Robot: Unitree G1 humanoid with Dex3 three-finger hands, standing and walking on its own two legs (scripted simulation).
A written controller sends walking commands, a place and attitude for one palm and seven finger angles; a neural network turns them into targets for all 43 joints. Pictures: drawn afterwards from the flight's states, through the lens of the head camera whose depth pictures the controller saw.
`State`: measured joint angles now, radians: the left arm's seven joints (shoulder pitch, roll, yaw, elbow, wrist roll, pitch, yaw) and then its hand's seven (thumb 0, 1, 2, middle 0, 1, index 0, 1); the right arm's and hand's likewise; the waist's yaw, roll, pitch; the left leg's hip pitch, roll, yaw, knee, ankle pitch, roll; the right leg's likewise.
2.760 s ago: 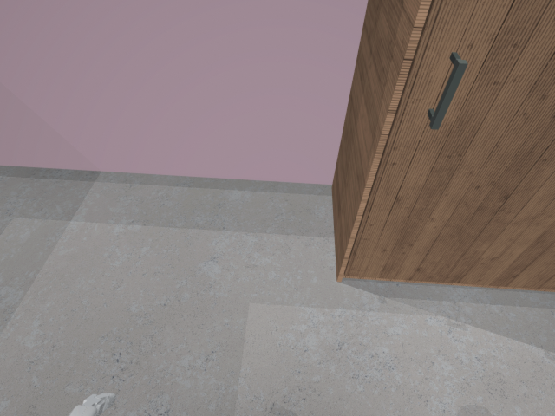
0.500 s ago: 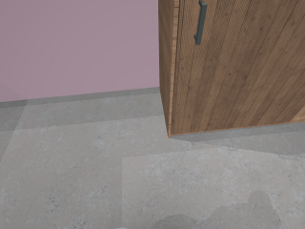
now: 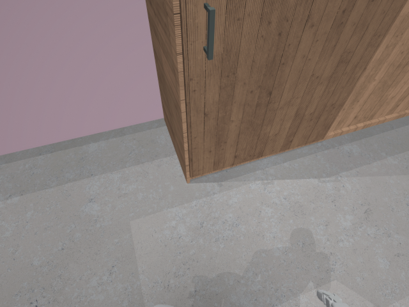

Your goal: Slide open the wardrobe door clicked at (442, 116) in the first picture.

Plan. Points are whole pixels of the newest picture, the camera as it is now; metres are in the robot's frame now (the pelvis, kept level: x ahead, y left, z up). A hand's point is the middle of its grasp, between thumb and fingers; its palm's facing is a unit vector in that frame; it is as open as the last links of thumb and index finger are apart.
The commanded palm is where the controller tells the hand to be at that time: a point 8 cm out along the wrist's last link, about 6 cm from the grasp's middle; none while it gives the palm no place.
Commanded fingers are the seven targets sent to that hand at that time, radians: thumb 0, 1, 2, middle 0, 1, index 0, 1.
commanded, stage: walk to a spot facing it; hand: left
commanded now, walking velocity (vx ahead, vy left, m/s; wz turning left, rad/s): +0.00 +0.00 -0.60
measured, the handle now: (208, 32) +0.82 +0.08 +0.11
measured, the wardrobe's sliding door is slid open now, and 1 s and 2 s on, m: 0.00 0.00 0.00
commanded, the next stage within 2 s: none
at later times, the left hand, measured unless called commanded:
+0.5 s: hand out of the picture +0.12 +0.20 -0.17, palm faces -0.34 -0.92 -0.18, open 7.4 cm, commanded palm none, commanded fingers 0.00 0.90 0.90 -0.20 -0.30 -0.20 -0.30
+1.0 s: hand (146, 288) +0.17 +0.16 -0.18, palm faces -0.56 -0.81 -0.19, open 7.4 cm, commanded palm none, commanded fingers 0.00 0.90 0.90 -0.20 -0.30 -0.20 -0.30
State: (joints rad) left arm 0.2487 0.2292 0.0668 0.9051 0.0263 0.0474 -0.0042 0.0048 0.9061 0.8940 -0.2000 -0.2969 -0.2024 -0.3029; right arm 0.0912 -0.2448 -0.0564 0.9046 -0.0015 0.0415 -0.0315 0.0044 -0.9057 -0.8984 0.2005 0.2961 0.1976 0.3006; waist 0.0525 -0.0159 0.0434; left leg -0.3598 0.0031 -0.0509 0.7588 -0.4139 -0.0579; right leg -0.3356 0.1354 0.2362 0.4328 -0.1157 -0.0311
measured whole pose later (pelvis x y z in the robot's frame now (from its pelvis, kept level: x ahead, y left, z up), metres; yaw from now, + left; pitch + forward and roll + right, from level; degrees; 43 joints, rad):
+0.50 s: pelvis -0.03 +0.04 +0.00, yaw -20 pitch +1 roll -2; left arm 0.16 0.25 0.08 0.91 0.02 0.09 -0.05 0.01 0.91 0.89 -0.19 -0.30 -0.20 -0.30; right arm 0.29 -0.19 -0.04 0.94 -0.02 0.01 -0.02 0.00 -0.90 -0.90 0.21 0.30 0.20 0.30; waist -0.03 -0.01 0.08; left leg -0.20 0.12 0.23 0.51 -0.31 0.01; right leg -0.39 -0.05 -0.04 0.82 -0.42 0.07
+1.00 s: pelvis -0.01 +0.04 -0.01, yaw -37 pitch +1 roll -1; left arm 0.19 0.24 0.07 0.90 0.02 0.06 -0.01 0.01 0.91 0.89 -0.20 -0.30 -0.20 -0.30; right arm 0.16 -0.21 -0.04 0.89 -0.01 0.01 -0.02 0.00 -0.91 -0.90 0.20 0.30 0.20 0.30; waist 0.01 -0.04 0.05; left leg -0.31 0.04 0.07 0.61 -0.34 -0.05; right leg -0.32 0.05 0.14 0.60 -0.31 0.02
